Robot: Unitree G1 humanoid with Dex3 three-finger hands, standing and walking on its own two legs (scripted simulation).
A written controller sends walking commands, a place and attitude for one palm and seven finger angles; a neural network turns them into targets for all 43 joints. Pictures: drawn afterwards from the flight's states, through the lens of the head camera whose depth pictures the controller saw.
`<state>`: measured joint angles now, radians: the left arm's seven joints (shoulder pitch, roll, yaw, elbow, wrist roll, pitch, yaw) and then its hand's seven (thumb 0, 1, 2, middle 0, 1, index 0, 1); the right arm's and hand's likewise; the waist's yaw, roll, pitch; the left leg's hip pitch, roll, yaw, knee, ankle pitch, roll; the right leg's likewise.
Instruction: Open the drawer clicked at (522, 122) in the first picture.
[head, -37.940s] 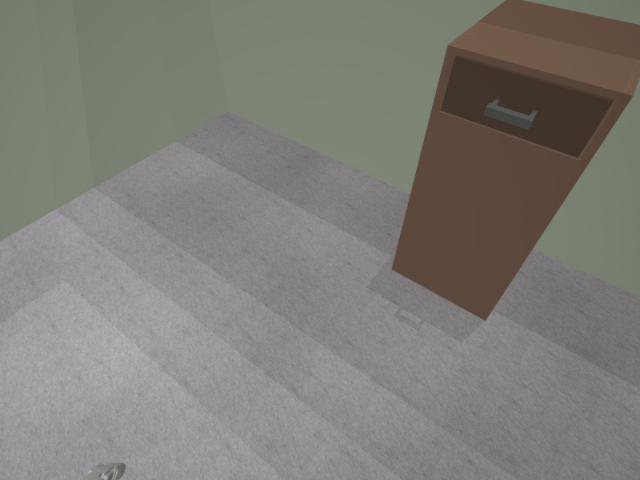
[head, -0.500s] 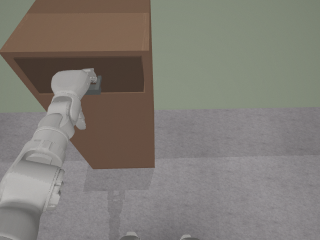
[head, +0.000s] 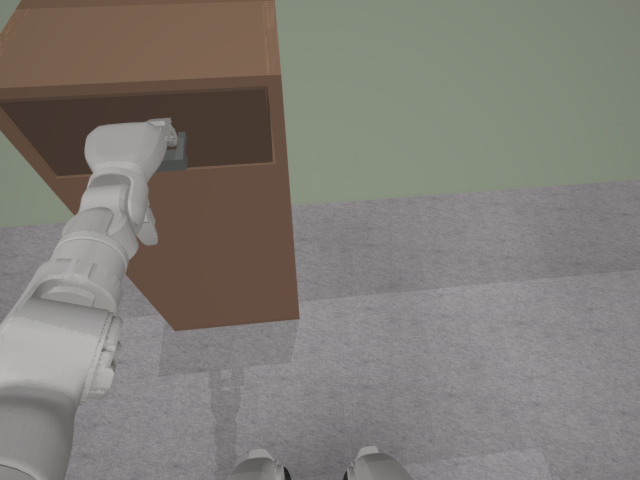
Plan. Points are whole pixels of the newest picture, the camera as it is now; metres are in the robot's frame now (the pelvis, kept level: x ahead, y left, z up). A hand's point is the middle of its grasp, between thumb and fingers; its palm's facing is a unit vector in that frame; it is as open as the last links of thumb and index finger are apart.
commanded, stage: lift the hand off the handle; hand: left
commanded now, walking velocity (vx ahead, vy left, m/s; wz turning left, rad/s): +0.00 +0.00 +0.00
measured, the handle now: (149, 151) +0.56 +0.21 +0.06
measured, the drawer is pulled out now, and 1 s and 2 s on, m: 0.00 0.00 0.00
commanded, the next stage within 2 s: open the thumb to release the handle in 0.52 s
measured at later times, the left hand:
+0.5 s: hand (142, 179) +0.50 +0.20 +0.07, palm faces -0.11 -0.01 -0.99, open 14.2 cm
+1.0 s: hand (143, 180) +0.50 +0.20 +0.06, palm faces -0.05 -0.03 -1.00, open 14.0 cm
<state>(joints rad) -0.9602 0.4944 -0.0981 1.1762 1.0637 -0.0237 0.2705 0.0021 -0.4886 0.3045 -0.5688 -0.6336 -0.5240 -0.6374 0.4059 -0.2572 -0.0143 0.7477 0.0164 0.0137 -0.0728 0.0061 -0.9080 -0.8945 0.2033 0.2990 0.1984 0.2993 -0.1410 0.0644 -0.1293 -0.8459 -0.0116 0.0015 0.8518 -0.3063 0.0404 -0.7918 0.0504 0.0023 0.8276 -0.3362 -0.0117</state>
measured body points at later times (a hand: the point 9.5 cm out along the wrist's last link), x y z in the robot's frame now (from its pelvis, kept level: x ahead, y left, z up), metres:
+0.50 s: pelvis +0.02 +0.00 +0.01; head +0.10 -0.01 +0.46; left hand +0.50 +0.20 +0.12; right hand +0.04 -0.27 -0.12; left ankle +0.05 +0.09 -0.69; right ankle +0.03 -0.11 -0.69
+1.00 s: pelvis +0.05 -0.03 +0.01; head +0.13 -0.04 +0.46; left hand +0.50 +0.20 +0.12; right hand +0.13 -0.30 -0.12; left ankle +0.05 +0.09 -0.69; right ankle +0.03 -0.11 -0.69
